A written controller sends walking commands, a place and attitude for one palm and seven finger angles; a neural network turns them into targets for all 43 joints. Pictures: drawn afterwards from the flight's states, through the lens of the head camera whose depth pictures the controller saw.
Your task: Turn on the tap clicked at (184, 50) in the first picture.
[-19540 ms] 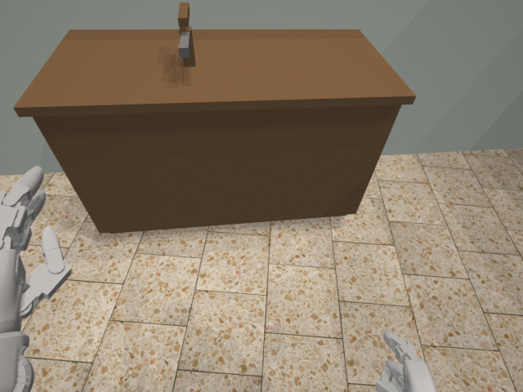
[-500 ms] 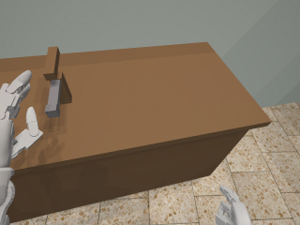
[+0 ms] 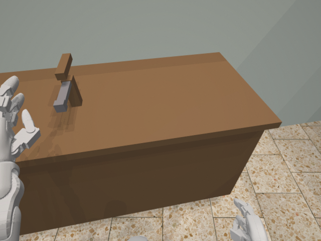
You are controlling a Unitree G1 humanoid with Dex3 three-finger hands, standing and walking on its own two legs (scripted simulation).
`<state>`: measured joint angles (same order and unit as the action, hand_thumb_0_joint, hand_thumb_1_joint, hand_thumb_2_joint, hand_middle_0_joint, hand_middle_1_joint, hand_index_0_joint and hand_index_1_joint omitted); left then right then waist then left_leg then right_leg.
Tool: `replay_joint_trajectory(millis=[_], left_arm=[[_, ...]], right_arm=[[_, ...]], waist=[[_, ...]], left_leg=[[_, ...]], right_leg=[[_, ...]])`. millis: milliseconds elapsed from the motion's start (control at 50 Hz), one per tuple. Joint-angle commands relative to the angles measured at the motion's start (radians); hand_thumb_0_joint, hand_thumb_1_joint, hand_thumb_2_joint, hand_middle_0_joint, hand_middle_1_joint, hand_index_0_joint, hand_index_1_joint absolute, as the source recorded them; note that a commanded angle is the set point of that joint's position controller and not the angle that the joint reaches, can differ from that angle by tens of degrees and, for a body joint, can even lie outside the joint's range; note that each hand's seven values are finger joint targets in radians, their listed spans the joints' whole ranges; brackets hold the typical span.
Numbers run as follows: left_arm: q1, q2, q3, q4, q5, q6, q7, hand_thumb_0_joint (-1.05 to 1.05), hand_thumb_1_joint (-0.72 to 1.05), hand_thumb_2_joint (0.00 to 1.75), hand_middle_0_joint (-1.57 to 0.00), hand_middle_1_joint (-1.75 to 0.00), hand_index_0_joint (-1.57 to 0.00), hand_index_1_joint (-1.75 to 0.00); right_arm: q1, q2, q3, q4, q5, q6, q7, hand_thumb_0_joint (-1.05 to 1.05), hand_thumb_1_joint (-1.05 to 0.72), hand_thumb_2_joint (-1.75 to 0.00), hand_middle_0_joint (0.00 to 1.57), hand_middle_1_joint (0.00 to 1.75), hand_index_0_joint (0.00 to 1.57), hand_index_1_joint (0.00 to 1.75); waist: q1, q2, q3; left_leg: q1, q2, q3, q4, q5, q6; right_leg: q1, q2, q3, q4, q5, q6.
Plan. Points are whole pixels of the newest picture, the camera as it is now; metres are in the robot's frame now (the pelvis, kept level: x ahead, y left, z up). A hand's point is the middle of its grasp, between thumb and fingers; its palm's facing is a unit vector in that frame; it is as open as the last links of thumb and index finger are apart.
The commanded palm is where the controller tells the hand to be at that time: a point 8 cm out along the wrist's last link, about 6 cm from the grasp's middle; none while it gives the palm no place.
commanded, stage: turn the palm inward beside the body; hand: left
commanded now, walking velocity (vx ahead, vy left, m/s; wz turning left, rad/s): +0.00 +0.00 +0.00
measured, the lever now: (60, 106) +0.42 +0.37 +0.11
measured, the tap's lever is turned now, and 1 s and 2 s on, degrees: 0 0 0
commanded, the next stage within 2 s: reach beside the lever's end, fingers flat in 1.66 s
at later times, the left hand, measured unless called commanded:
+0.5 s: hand (69, 136) +0.27 +0.24 +0.16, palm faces +0.39 -0.89 -0.24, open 7.4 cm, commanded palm +0.22 +0.28 +0.18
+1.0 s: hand (59, 145) +0.24 +0.25 +0.16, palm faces +0.42 -0.90 -0.14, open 7.4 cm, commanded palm +0.19 +0.29 +0.17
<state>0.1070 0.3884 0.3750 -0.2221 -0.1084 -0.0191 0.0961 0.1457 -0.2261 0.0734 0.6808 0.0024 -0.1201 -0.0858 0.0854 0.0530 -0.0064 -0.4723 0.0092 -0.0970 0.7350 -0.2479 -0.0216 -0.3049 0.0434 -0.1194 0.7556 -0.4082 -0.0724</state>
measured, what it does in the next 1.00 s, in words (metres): shifts its weight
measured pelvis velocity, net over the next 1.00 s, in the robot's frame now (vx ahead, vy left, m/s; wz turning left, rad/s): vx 0.05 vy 0.03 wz -0.05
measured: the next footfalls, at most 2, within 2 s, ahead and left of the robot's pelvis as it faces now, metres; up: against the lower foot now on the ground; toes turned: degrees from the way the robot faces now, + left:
none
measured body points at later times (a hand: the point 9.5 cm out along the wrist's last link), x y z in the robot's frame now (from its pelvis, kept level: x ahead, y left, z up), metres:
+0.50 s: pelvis +0.06 -0.01 +0.01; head +0.04 -0.03 +0.45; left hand +0.24 +0.29 +0.18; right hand +0.24 -0.25 -0.07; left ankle +0.11 +0.14 -0.71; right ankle +0.01 -0.07 -0.71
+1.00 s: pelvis +0.05 +0.03 +0.01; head +0.03 +0.02 +0.46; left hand +0.22 +0.30 +0.17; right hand +0.26 -0.17 -0.05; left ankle +0.11 +0.14 -0.71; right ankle +0.01 -0.07 -0.71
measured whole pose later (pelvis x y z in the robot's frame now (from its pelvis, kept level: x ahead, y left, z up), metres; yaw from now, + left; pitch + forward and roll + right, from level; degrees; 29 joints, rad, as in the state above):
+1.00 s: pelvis +0.05 +0.03 +0.01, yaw -3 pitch +0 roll -1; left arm 0.48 0.23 0.23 -0.52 -0.19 0.06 0.16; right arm 0.17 -0.20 0.09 0.61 0.01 -0.22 -0.09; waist 0.09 0.04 -0.07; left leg -0.45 -0.03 -0.07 0.72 -0.27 0.00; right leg -0.28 0.02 -0.05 0.70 -0.43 -0.03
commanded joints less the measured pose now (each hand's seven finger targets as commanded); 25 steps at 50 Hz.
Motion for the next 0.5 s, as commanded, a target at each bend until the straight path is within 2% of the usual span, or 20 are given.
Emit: replay_joint_trajectory(millis=[0,40,60,80,120,140,160,180,200,240,260,300,320,340,400,420,440,480], left_arm=[[-0.202,0.202,-0.033,-0.139,-0.025,0.107,-0.084,0.0,0.9,0.9,-0.2,-0.3,-0.2,-0.3],[-0.175,0.265,0.067,-0.155,-0.038,0.086,-0.071,0.0,0.9,0.9,-0.2,-0.3,-0.2,-0.3],[-0.174,0.245,0.078,-0.187,-0.043,0.051,-0.062,0.0,0.9,0.9,-0.2,-0.3,-0.2,-0.3],[-0.131,0.26,0.13,-0.214,-0.053,0.01,-0.047,0.0,0.9,0.9,-0.2,-0.3,-0.2,-0.3],[-0.05,0.263,0.187,-0.292,-0.068,-0.074,-0.02,0.0,0.9,0.9,-0.2,-0.3,-0.2,-0.3],[-0.024,0.302,0.23,-0.323,-0.067,-0.101,-0.002,0.0,0.9,0.9,-0.2,-0.3,-0.2,-0.3],[0.016,0.25,0.2,-0.329,-0.076,-0.117,0.008,0.0,0.9,0.9,-0.2,-0.3,-0.2,-0.3],[0.058,0.245,0.201,-0.317,-0.074,-0.121,0.015,0.0,0.9,0.9,-0.2,-0.3,-0.2,-0.3],[0.084,0.21,0.169,-0.292,-0.08,-0.111,0.013,0.0,0.9,0.9,-0.2,-0.3,-0.2,-0.3],[0.122,0.202,0.16,-0.252,-0.089,-0.062,0.0,0.0,0.9,0.9,-0.2,-0.3,-0.2,-0.3],[0.12,0.175,0.128,-0.264,-0.1,-0.038,-0.013,0.0,0.9,0.9,-0.2,-0.3,-0.2,-0.3],[0.125,0.164,0.11,-0.274,-0.114,0.007,-0.039,0.0,0.9,0.9,-0.2,-0.3,-0.2,-0.3],[0.12,0.161,0.104,-0.293,-0.117,0.017,-0.051,0.0,0.9,0.9,-0.2,-0.3,-0.2,-0.3],[0.115,0.16,0.104,-0.321,-0.113,0.017,-0.057,0.0,0.9,0.9,-0.2,-0.3,-0.2,-0.3],[0.171,0.136,0.108,-0.391,-0.116,-0.03,-0.056,0.0,0.9,0.9,-0.2,-0.3,-0.2,-0.3],[0.192,0.125,0.099,-0.417,-0.111,-0.055,-0.053,0.0,0.9,0.9,-0.2,-0.3,-0.2,-0.3],[0.22,0.141,0.115,-0.448,-0.105,-0.074,-0.044,0.0,0.9,0.9,-0.2,-0.3,-0.2,-0.3],[0.271,0.099,0.088,-0.459,-0.098,-0.107,-0.026,0.0,0.9,0.9,-0.2,-0.3,-0.2,-0.3]], right_arm=[[-0.187,-0.118,-0.048,-0.207,0.028,-0.071,-0.047,0.0,-0.9,-0.9,0.2,0.3,0.2,0.3],[-0.184,-0.119,-0.058,-0.198,0.022,-0.081,-0.046,0.0,-0.9,-0.9,0.2,0.3,0.2,0.3],[-0.179,-0.111,-0.06,-0.2,0.018,-0.089,-0.04,0.0,-0.9,-0.9,0.2,0.3,0.2,0.3],[-0.164,-0.107,-0.066,-0.202,0.012,-0.097,-0.033,0.0,-0.9,-0.9,0.2,0.3,0.2,0.3],[-0.147,-0.097,-0.073,-0.205,0.004,-0.112,-0.019,0.0,-0.9,-0.9,0.2,0.3,0.2,0.3],[-0.138,-0.095,-0.076,-0.202,0.006,-0.119,-0.011,0.0,-0.9,-0.9,0.2,0.3,0.2,0.3],[-0.135,-0.083,-0.068,-0.211,0.006,-0.126,-0.006,0.0,-0.9,-0.9,0.2,0.3,0.2,0.3],[-0.124,-0.084,-0.069,-0.204,0.009,-0.13,-0.004,0.0,-0.9,-0.9,0.2,0.3,0.2,0.3],[-0.125,-0.085,-0.064,-0.204,0.015,-0.134,-0.006,0.0,-0.9,-0.9,0.2,0.3,0.2,0.3],[-0.118,-0.103,-0.068,-0.202,0.016,-0.141,-0.019,0.0,-0.9,-0.9,0.2,0.3,0.2,0.3],[-0.115,-0.106,-0.066,-0.203,0.018,-0.143,-0.027,0.0,-0.9,-0.9,0.2,0.3,0.2,0.3],[-0.105,-0.118,-0.068,-0.207,0.02,-0.146,-0.043,0.0,-0.9,-0.9,0.2,0.3,0.2,0.3],[-0.098,-0.122,-0.07,-0.208,0.022,-0.152,-0.049,0.0,-0.9,-0.9,0.2,0.3,0.2,0.3],[-0.102,-0.122,-0.07,-0.211,0.023,-0.161,-0.052,0.0,-0.9,-0.9,0.2,0.3,0.2,0.3],[-0.056,-0.122,-0.08,-0.208,0.016,-0.192,-0.046,0.0,-0.9,-0.9,0.2,0.3,0.2,0.3],[-0.046,-0.12,-0.082,-0.205,0.013,-0.201,-0.04,0.0,-0.9,-0.9,0.2,0.3,0.2,0.3],[-0.043,-0.118,-0.084,-0.204,0.008,-0.212,-0.034,0.0,-0.9,-0.9,0.2,0.3,0.2,0.3],[-0.021,-0.112,-0.088,-0.2,0.007,-0.221,-0.019,0.0,-0.9,-0.9,0.2,0.3,0.2,0.3]], waist=[[-0.035,-0.02,-0.026],[-0.019,-0.091,-0.018],[-0.02,-0.133,-0.047],[-0.006,-0.16,-0.075],[0.012,-0.118,-0.158],[0.027,-0.038,-0.189],[0.017,-0.014,-0.185],[0.014,0.015,-0.173],[0.002,0.011,-0.123],[-0.006,-0.004,-0.059],[-0.014,-0.015,-0.057],[-0.018,-0.059,-0.058],[-0.018,-0.07,-0.073],[-0.018,-0.044,-0.085],[-0.015,-0.089,-0.189],[-0.015,-0.077,-0.213],[-0.006,-0.034,-0.24],[-0.007,-0.032,-0.254]], left_leg=[[0.104,-0.025,0.053,-0.044,-0.148,0.025],[0.07,-0.011,0.033,-0.008,-0.123,0.01],[0.062,-0.007,0.024,-0.003,-0.105,0.011],[0.058,-0.001,0.017,0.004,-0.089,0.011],[0.07,0.002,0.016,0.01,-0.048,0.016],[0.08,-0.002,0.025,0.007,-0.037,0.016],[0.074,-0.006,0.027,0.007,-0.032,0.016],[0.075,-0.006,0.035,0.009,-0.029,0.017],[0.065,-0.005,0.038,0.006,-0.044,0.019],[0.059,-0.003,0.044,0.018,-0.039,0.025],[0.062,-0.002,0.043,0.008,-0.031,0.027],[0.081,0.001,0.043,-0.01,0.003,0.037],[0.097,-0.001,0.043,-0.02,0.026,0.042],[0.123,-0.003,0.049,-0.025,0.065,0.046],[0.17,-0.012,0.055,-0.034,0.165,0.054],[0.189,-0.015,0.062,-0.034,0.206,0.057],[0.213,-0.019,0.07,-0.025,0.246,0.057],[0.231,-0.02,0.075,-0.025,0.296,0.058]], right_leg=[[-0.17,-0.105,0.243,-0.352,-0.289,0.061],[-0.159,-0.127,0.285,-0.361,-0.291,0.072],[-0.139,-0.129,0.279,-0.346,-0.256,0.078],[-0.123,-0.126,0.274,-0.333,-0.209,0.084],[-0.083,-0.123,0.261,-0.294,-0.056,0.087],[-0.067,-0.119,0.256,-0.274,0.001,0.085],[-0.056,-0.129,0.263,-0.254,0.08,0.084],[-0.063,-0.128,0.259,-0.252,0.111,0.082],[-0.09,-0.131,0.26,-0.265,0.088,0.081],[-0.101,-0.147,0.283,-0.293,0.111,0.089],[-0.087,-0.156,0.284,-0.289,0.164,0.095],[-0.077,-0.148,0.255,-0.274,0.276,0.102],[-0.071,-0.139,0.234,-0.263,0.327,0.103],[-0.065,-0.131,0.214,-0.251,0.395,0.101],[-0.019,-0.113,0.154,-0.194,0.586,0.108],[-0.011,-0.106,0.129,-0.176,0.64,0.107],[0.002,-0.104,0.122,-0.163,0.7,0.105],[-0.005,-0.087,0.081,-0.14,0.686,0.093]])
